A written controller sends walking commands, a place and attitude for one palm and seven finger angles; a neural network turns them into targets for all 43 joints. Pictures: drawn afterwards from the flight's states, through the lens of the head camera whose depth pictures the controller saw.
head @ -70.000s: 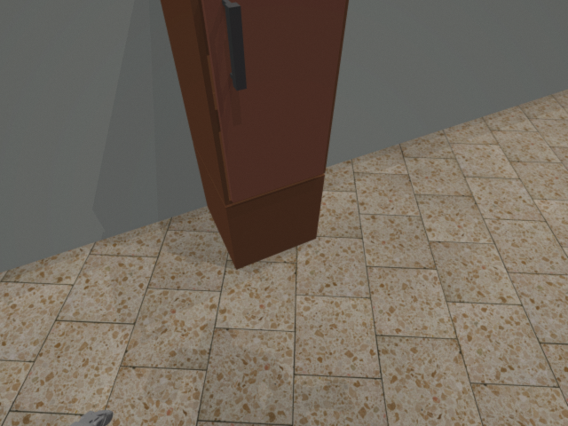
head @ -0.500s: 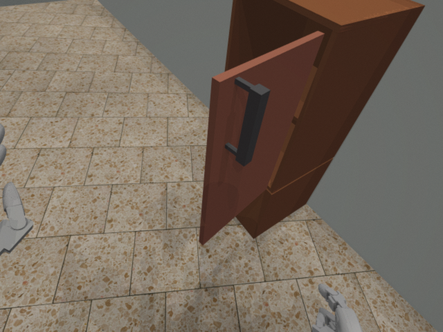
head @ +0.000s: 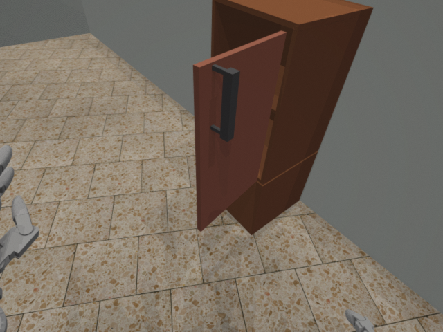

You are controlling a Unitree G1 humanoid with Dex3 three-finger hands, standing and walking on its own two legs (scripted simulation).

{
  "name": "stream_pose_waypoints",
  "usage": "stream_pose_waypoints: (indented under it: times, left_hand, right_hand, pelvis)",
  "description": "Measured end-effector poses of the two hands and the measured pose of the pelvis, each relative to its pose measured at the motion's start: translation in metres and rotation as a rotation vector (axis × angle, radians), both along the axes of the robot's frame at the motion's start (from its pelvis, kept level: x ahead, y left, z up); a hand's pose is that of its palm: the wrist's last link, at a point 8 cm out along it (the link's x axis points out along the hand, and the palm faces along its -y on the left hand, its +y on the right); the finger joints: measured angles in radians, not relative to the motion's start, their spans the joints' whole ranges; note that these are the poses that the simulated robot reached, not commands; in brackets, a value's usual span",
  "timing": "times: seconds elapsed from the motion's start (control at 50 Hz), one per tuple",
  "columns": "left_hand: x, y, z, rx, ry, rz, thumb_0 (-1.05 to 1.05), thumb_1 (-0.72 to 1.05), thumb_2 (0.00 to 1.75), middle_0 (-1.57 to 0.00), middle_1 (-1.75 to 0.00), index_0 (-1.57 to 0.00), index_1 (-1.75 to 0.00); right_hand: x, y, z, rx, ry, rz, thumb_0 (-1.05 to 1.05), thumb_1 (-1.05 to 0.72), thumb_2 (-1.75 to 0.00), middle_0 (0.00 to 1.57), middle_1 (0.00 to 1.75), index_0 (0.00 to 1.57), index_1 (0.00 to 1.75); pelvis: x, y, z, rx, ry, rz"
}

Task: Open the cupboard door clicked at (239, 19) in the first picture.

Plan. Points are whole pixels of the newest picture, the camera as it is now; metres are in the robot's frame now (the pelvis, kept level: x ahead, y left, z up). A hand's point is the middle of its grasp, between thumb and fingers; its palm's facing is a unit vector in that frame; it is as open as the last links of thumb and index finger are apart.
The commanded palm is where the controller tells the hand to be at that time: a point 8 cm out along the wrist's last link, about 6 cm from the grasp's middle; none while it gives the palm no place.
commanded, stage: stop stepping back and stand still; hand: left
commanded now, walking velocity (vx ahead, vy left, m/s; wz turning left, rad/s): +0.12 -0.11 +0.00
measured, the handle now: (222, 104) +0.56 +0.03 +0.16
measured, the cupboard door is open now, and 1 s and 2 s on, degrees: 100 100 100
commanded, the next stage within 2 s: let the arm hang, fingers relaxed in 0.54 s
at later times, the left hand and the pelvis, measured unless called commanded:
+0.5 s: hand (18, 248) +0.18 +0.27 +0.17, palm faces +0.45 -0.78 -0.44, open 7.5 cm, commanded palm +0.11 +0.31 +0.18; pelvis -0.03 +0.01 +0.00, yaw +1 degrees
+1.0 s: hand out of the picture +0.02 +0.18 -0.17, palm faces +0.11 -0.98 -0.18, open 6.9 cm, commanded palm none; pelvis -0.01 +0.00 +0.01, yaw +4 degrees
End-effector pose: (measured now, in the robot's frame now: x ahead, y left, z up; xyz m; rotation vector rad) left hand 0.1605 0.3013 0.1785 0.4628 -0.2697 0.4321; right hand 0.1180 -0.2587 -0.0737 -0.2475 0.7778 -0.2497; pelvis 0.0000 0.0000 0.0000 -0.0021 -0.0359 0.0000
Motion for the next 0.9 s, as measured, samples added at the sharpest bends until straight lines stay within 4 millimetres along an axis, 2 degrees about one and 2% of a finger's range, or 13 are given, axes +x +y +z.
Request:
stream_pose_waypoints:
  times: [0.06,0.14,0.26,0.42,0.52,0.64,0.66,0.68,0.72,0.76,0.8,0.84,0.9]
  left_hand:
    - [-0.007,-0.010,0.006,0.046,0.013,-0.063,0.02,0.89,0.90,-0.21,-0.30,-0.20,-0.30]
    - [-0.026,-0.017,0.018,0.111,0.038,-0.087,0.02,0.89,0.90,-0.21,-0.31,-0.21,-0.30]
    - [-0.055,-0.009,0.020,0.110,0.021,-0.012,0.01,0.88,0.90,-0.22,-0.31,-0.21,-0.30]
    - [-0.035,0.013,0.000,0.020,-0.028,0.039,0.01,0.89,0.90,-0.21,-0.31,-0.20,-0.30]
    - [-0.024,0.000,0.006,0.097,0.029,-0.016,0.02,0.89,0.90,-0.21,-0.31,-0.20,-0.30]
    - [-0.029,-0.012,0.016,0.137,0.078,-0.053,0.02,0.89,0.90,-0.21,-0.31,-0.21,-0.30]
    - [-0.026,-0.010,0.009,0.146,0.108,-0.054,0.01,0.89,0.90,-0.21,-0.31,-0.21,-0.30]
    - [-0.020,-0.004,-0.009,0.130,0.174,-0.050,0.01,0.89,0.90,-0.21,-0.31,-0.20,-0.30]
    - [-0.008,0.007,-0.063,0.027,0.372,-0.014,0.00,0.89,0.90,-0.21,-0.30,-0.20,-0.30]
    - [-0.007,0.011,-0.131,-0.117,0.607,0.035,0.00,0.90,0.90,-0.20,-0.30,-0.20,-0.30]
    - [-0.021,0.002,-0.195,-0.255,0.842,0.065,0.00,0.90,0.90,-0.20,-0.30,-0.19,-0.29]
    - [-0.047,-0.021,-0.248,-0.375,1.059,0.067,0.01,0.91,0.90,-0.20,-0.30,-0.19,-0.29]
    - [-0.096,-0.064,-0.301,-0.524,1.321,0.037,0.01,0.91,0.90,-0.20,-0.30,-0.19,-0.29]
  right_hand:
    - [-0.006,0.008,0.007,0.018,-0.053,0.004,0.01,-0.90,-0.90,0.20,0.30,0.20,0.30]
    - [-0.014,0.020,0.009,0.059,-0.068,0.021,0.01,-0.90,-0.90,0.21,0.30,0.20,0.30]
    - [-0.021,0.023,-0.004,0.067,0.002,0.068,0.01,-0.90,-0.90,0.21,0.30,0.20,0.30]
    - [-0.009,0.025,-0.010,0.017,-0.004,0.062,0.01,-0.90,-0.90,0.21,0.30,0.20,0.30]
    - [0.004,0.039,-0.002,0.073,-0.072,0.087,0.01,-0.90,-0.90,0.21,0.30,0.20,0.30]
    - [0.011,0.042,-0.007,0.121,-0.039,0.107,0.01,-0.90,-0.90,0.21,0.30,0.20,0.30]
    - [0.013,0.040,-0.011,0.125,-0.031,0.122,0.01,-0.90,-0.90,0.21,0.30,0.20,0.30]
    - [0.014,0.037,-0.018,0.129,-0.010,0.139,0.01,-0.90,-0.90,0.21,0.30,0.20,0.30]
    - [0.013,0.031,-0.036,0.126,0.056,0.150,0.00,-0.90,-0.90,0.21,0.30,0.20,0.30]
    - [0.008,0.026,-0.050,0.115,0.128,0.143,0.00,-0.90,-0.90,0.21,0.30,0.20,0.30]
    - [-0.001,0.022,-0.056,0.104,0.189,0.129,0.00,-0.90,-0.90,0.21,0.30,0.20,0.30]
    - [-0.014,0.020,-0.055,0.093,0.247,0.110,0.00,-0.90,-0.90,0.21,0.30,0.20,0.30]
    - [-0.038,0.018,-0.051,0.075,0.339,0.078,0.00,-0.90,-0.90,0.20,0.30,0.20,0.30]
  pelvis:
    - [-0.013,-0.001,0.002,0.002,0.004,-0.003]
    - [-0.025,-0.006,0.006,-0.013,0.017,0.014]
    - [-0.030,-0.005,0.005,-0.014,0.013,-0.004]
    - [-0.025,0.010,-0.005,0.002,-0.018,0.024]
    - [-0.026,0.004,-0.002,0.023,-0.004,0.014]
    - [-0.018,0.000,0.003,-0.020,0.024,0.016]
    - [-0.016,0.002,0.002,-0.023,0.035,0.022]
    - [-0.016,0.004,0.000,-0.024,0.044,0.029]
    - [-0.015,0.009,-0.005,-0.024,0.054,0.044]
    - [-0.015,0.012,-0.009,-0.014,0.056,0.057]
    - [-0.015,0.012,-0.009,-0.004,0.050,0.060]
    - [-0.014,0.011,-0.007,0.002,0.042,0.059]
    - [-0.013,0.008,-0.002,0.006,0.029,0.054]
